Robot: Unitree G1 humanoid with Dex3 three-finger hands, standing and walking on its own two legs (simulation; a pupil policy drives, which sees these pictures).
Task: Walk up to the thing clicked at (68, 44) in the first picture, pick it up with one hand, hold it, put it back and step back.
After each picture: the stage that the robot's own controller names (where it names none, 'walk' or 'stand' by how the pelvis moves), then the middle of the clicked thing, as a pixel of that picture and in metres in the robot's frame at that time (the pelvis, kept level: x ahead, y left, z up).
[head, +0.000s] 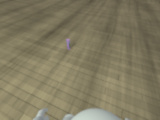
stand; (68, 44) +1.51 +0.44 -0.66
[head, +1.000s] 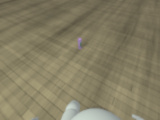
walk; (79, 43) +1.44 +0.27 -0.64
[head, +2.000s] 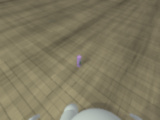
walk; (79, 61) +0.96 +0.18 -0.64
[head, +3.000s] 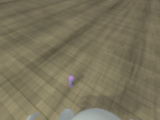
walk; (71, 81) +0.59 +0.18 -0.63
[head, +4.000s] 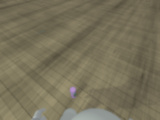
stand; (73, 92) +0.41 +0.16 -0.63
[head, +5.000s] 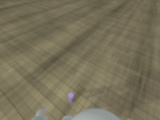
stand; (71, 98) +0.37 +0.17 -0.66
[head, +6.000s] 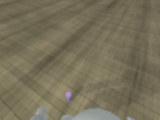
stand; (69, 97) +0.36 +0.20 -0.65
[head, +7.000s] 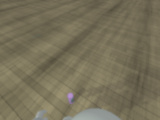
stand; (70, 98) +0.37 +0.18 -0.66
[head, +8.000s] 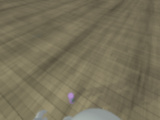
stand; (71, 98) +0.36 +0.17 -0.66
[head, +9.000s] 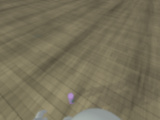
go down; (71, 99) +0.36 +0.17 -0.66
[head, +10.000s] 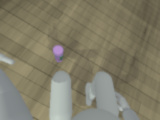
go down; (58, 55) +0.47 +0.18 -0.26
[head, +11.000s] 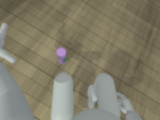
approach; (61, 57) +0.47 +0.18 -0.26
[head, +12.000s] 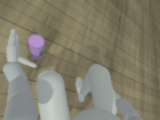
close in; (36, 49) +0.46 +0.23 -0.17
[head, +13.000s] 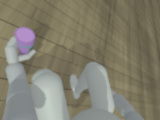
close; (25, 45) +0.46 +0.24 -0.17
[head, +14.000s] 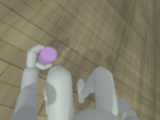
lift; (45, 58) +0.37 +0.23 -0.14
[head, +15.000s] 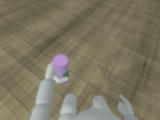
lift; (62, 72) +0.32 +0.16 +0.05
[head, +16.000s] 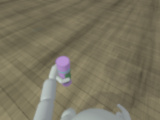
hold; (65, 73) +0.32 +0.15 +0.06
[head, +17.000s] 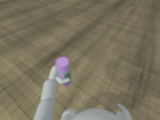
hold; (65, 74) +0.31 +0.16 +0.05
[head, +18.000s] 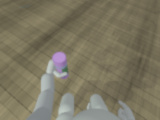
crouch; (62, 67) +0.37 +0.16 -0.01
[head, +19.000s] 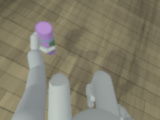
lower; (48, 42) +0.50 +0.20 -0.02
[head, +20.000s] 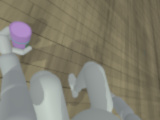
lower; (20, 42) +0.47 +0.25 -0.17
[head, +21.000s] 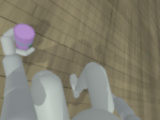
lower; (24, 43) +0.46 +0.25 -0.17
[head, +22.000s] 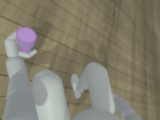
lower; (26, 45) +0.46 +0.24 -0.16
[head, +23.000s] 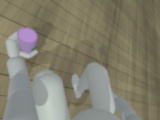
lower; (27, 46) +0.45 +0.24 -0.16
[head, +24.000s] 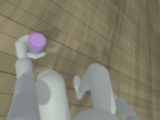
open; (35, 48) +0.45 +0.22 -0.17
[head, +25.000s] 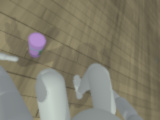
rise; (36, 47) +0.45 +0.22 -0.17
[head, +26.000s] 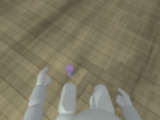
walk; (70, 71) +0.44 +0.16 -0.42
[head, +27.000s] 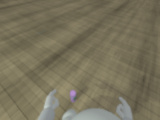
stand; (73, 96) +0.39 +0.14 -0.60
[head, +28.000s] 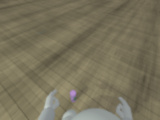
stand; (73, 96) +0.39 +0.14 -0.60
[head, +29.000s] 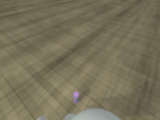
stand; (76, 97) +0.41 +0.13 -0.65
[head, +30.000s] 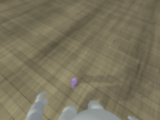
walk; (74, 83) +0.45 +0.10 -0.63
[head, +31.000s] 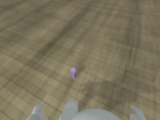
walk; (73, 73) +0.62 +0.19 -0.62
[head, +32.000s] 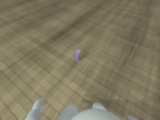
walk; (78, 56) +0.98 +0.18 -0.62
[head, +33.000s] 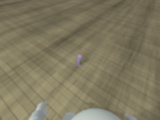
stand; (79, 60) +1.03 +0.14 -0.65
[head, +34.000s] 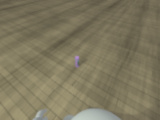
stand; (77, 61) +1.03 +0.18 -0.66
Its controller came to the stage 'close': yes
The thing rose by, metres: 0.70
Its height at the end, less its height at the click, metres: +0.00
